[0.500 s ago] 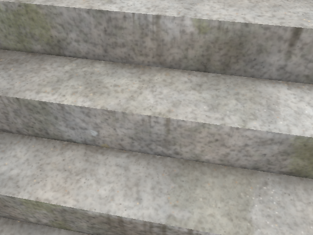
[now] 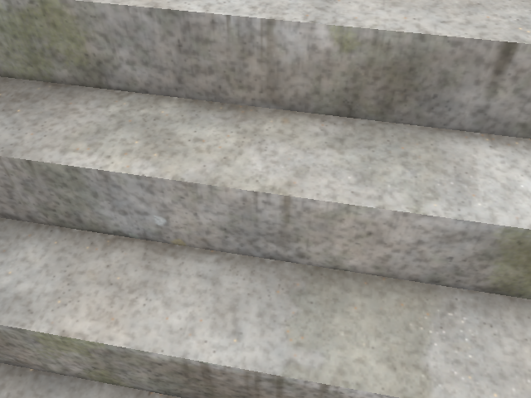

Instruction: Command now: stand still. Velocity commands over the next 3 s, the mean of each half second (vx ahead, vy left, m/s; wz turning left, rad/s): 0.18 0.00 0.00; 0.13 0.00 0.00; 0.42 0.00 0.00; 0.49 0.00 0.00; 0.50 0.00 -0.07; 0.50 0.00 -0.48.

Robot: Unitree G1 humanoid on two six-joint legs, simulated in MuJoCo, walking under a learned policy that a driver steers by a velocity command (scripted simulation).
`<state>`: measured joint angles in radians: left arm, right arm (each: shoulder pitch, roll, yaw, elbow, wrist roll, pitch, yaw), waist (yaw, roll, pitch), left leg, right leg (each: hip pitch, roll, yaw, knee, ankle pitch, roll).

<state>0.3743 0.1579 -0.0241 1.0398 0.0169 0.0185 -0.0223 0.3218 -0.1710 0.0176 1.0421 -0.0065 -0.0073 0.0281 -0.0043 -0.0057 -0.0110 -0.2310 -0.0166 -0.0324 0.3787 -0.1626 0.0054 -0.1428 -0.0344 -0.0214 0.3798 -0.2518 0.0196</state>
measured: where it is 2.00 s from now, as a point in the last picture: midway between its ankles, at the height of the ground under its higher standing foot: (264, 322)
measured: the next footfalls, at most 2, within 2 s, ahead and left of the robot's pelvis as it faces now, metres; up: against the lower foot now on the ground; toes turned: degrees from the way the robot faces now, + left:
right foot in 0.74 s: +0.15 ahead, -0.16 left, +0.20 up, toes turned -6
left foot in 1.28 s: +0.30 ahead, +0.06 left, +0.20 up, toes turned +3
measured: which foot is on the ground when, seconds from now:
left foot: down 0.00-0.82, up 0.84-1.00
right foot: down 0.00-0.34, up 0.36-0.72, down 0.74-1.00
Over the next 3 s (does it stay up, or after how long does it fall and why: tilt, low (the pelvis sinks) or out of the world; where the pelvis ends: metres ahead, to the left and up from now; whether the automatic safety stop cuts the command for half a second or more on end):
stays up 0.97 -0.05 0.77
